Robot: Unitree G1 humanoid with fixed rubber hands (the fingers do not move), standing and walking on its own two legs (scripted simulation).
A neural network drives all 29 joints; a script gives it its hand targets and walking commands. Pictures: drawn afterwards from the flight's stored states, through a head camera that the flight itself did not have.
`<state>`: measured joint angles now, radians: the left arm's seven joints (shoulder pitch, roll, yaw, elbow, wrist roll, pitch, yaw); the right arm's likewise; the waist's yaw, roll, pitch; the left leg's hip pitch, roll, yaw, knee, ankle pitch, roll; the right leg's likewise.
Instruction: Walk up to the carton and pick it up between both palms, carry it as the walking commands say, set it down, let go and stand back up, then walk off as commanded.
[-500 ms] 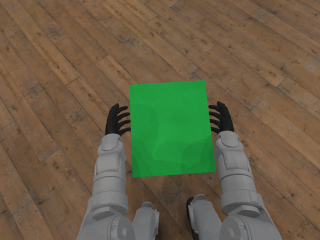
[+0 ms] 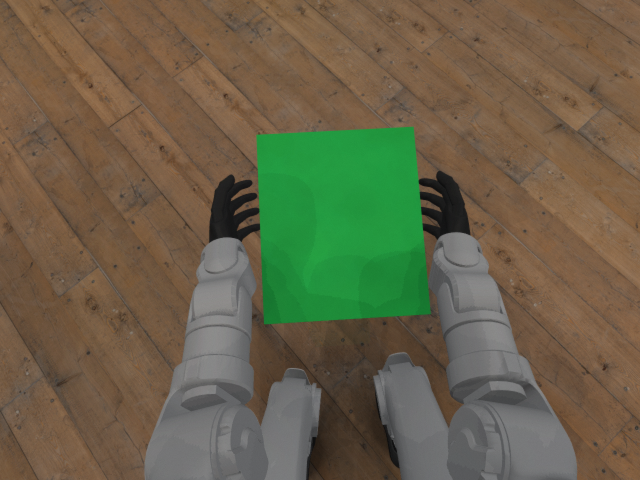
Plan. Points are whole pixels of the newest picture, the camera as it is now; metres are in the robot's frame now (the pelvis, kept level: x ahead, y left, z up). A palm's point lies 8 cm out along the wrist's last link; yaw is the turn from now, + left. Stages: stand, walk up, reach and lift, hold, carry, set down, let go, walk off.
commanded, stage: set down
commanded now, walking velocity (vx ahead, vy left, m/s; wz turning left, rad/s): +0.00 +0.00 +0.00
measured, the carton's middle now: (337, 233) +0.45 +0.00 -0.16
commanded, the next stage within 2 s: none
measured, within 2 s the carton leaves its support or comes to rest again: neither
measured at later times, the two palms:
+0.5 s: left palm (242, 242) +0.45 +0.14 -0.15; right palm (432, 233) +0.44 -0.15 -0.16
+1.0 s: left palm (256, 242) +0.47 +0.13 -0.25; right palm (420, 235) +0.47 -0.15 -0.25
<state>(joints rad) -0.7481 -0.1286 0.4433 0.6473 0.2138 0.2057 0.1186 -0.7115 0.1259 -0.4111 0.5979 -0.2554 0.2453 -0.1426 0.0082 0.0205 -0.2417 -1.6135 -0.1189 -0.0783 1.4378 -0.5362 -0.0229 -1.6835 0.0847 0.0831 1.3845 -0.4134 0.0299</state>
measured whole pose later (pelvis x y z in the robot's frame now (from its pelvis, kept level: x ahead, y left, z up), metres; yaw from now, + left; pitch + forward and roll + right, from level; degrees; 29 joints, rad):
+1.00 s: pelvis -0.04 -0.01 -0.14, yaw +3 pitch +46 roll +3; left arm -1.15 0.02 0.45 0.76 0.17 0.24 0.14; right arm -1.13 -0.02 -0.42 0.73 -0.20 0.27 -0.17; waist -0.01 0.02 -0.04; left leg -2.10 -0.18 -0.06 1.89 -0.60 -0.07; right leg -2.18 0.13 0.09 1.84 -0.47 0.06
